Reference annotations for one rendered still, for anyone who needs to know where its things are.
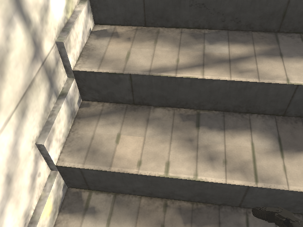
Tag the robot right hand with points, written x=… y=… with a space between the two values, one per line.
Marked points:
x=279 y=216

